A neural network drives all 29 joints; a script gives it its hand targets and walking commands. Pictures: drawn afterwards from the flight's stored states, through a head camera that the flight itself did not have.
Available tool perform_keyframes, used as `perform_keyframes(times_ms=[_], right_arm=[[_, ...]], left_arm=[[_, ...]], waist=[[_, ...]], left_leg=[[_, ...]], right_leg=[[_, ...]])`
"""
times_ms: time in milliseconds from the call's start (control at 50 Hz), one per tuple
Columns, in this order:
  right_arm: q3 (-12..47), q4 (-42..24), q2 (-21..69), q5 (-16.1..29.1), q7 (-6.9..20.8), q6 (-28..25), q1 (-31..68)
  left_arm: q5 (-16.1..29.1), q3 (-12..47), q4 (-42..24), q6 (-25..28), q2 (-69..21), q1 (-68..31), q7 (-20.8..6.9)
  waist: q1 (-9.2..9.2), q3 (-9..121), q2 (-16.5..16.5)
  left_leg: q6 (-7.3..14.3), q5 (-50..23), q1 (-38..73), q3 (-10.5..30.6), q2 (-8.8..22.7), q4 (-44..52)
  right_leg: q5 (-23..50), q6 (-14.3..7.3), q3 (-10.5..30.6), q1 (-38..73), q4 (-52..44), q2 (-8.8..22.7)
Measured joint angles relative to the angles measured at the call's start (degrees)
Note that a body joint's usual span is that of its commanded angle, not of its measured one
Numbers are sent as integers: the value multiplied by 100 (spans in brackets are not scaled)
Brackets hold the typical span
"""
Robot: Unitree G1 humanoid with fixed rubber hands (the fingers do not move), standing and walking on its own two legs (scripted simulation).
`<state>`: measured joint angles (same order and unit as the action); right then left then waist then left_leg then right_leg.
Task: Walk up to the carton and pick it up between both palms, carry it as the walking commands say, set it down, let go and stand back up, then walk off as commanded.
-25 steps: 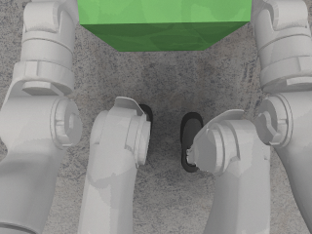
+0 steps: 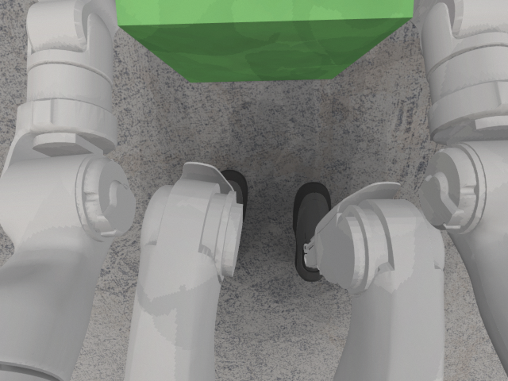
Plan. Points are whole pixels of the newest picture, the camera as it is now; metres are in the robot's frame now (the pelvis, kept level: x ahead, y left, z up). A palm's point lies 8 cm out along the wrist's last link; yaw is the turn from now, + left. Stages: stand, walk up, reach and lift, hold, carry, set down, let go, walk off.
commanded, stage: set down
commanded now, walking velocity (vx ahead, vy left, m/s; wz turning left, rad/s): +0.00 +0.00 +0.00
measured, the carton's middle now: out of the picture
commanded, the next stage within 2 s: none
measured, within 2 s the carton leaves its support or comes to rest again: rests again in 0.68 s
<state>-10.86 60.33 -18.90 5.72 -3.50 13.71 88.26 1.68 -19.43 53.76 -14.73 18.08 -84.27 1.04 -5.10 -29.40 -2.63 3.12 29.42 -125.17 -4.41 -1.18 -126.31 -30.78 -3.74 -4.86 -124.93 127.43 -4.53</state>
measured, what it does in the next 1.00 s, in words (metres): stands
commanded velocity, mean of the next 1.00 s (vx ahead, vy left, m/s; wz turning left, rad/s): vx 0.00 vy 0.00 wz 0.00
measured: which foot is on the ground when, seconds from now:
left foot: down 0.00-1.00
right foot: down 0.00-1.00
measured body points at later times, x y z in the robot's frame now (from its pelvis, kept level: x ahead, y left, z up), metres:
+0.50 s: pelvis +0.01 +0.00 +0.00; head +0.38 +0.02 +0.25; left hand +0.56 +0.24 -0.15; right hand +0.60 -0.11 -0.16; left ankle +0.14 +0.10 -0.33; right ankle +0.13 -0.08 -0.33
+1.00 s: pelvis +0.01 +0.00 +0.00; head +0.38 +0.02 +0.24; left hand +0.55 +0.27 -0.16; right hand +0.59 -0.14 -0.17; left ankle +0.14 +0.10 -0.33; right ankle +0.13 -0.08 -0.33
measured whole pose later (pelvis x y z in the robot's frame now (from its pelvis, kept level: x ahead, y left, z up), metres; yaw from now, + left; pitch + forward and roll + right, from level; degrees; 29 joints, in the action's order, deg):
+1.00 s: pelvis +0.01 +0.00 +0.00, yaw +1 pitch +30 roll +1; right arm -0.7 58.6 -26.0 14.3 -7.0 9.3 84.7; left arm 14.6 -10.2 58.8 -7.3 24.0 -81.9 6.7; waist -4.6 -30.0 -0.2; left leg 3.7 31.2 -125.3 -5.6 -1.9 -126.8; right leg -33.5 -3.1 -3.7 -124.8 128.6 -4.1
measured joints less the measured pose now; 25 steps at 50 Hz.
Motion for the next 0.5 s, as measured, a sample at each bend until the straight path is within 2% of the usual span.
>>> perform_keyframes(times_ms=[340, 500], right_arm=[[-342, -318, 120, -271, 149, -165, -97], [-200, -267, 72, -297, 116, -378, -153]], left_arm=[[-317, -483, -336, 110, -132, 95, -284], [-257, -383, -159, 375, -127, 115, -237]], waist=[[13, -42, 22], [-21, -43, 68]], left_leg=[[-14, 157, 19, -5, -9, -71], [-28, 265, 103, -1, -16, -82]], right_leg=[[-156, -12, 0, 13, 78, -9], [-260, -12, 1, 97, 88, -20]])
